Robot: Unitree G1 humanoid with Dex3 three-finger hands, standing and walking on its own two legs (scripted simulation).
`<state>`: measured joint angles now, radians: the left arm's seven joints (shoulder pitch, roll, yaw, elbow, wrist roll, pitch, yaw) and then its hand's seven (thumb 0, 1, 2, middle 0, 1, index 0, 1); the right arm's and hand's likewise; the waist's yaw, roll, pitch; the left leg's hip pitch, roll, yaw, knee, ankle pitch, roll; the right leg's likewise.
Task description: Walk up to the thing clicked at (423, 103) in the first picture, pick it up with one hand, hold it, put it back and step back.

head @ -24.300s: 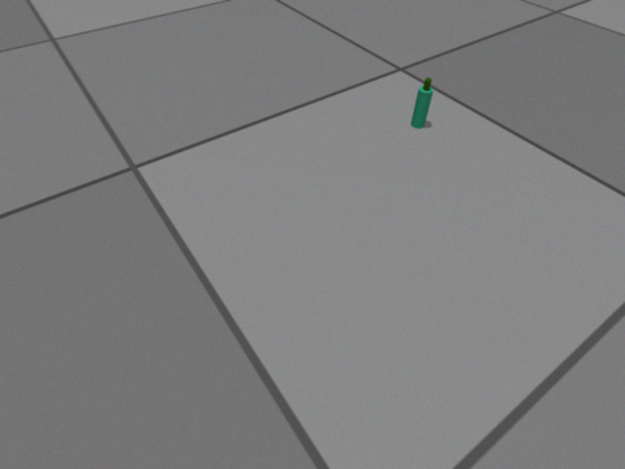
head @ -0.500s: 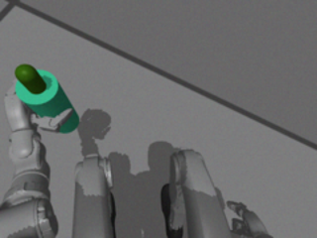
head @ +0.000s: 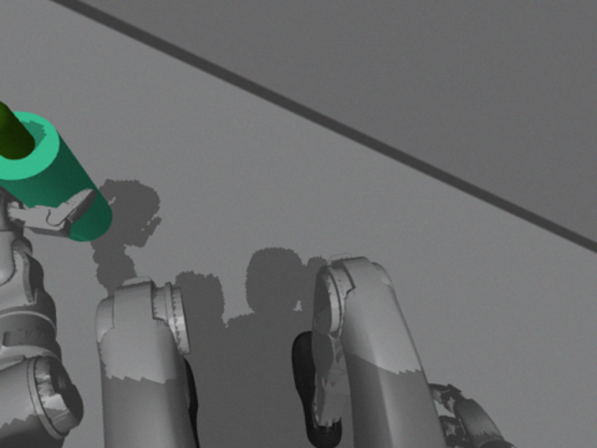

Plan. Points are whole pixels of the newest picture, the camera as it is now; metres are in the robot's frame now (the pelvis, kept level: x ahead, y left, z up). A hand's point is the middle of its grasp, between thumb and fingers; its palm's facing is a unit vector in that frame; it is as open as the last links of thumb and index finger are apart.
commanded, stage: crouch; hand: left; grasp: from the side
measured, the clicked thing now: (48, 178) +0.45 +0.26 -0.08
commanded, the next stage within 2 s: lower in 0.38 s
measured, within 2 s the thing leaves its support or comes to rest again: neither
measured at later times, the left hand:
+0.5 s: hand (59, 187) +0.46 +0.26 -0.12, palm faces +0.23 -0.97 -0.03, open 10.4 cm
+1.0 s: hand (70, 198) +0.46 +0.27 -0.18, palm faces +0.25 -0.97 -0.01, open 10.4 cm
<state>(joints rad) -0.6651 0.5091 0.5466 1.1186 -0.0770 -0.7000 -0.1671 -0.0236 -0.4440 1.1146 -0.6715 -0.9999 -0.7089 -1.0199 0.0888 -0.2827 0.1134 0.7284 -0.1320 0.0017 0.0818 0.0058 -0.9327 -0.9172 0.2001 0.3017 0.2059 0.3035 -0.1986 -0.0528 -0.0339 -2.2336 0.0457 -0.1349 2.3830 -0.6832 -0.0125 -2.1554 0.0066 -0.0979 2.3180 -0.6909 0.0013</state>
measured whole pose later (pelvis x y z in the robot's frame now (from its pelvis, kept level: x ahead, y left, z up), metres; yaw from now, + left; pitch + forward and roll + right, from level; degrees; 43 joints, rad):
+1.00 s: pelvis +0.00 +0.01 -0.04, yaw -5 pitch +23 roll -12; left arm -0.66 0.69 0.60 1.22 -0.10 -0.83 -0.15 -0.02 -0.45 1.12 -0.68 -0.99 -0.72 -1.01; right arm -0.02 -0.33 0.30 0.68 -0.24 0.02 0.11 0.00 -0.93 -0.91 0.20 0.30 0.21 0.30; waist -0.25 -0.16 0.17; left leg -2.27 0.04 -0.25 2.56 -0.71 -0.02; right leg -2.15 0.03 -0.19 2.42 -0.69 0.02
